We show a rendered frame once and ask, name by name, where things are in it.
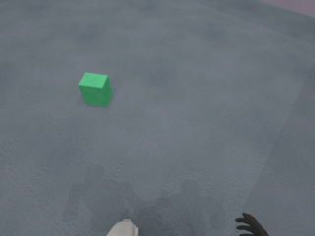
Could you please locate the robot left thigh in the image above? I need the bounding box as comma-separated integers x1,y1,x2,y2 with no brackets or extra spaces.
106,221,139,236

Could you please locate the carton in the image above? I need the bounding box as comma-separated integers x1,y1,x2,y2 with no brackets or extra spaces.
78,73,112,106

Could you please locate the robot right hand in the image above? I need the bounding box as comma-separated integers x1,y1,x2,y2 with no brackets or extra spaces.
235,212,269,236

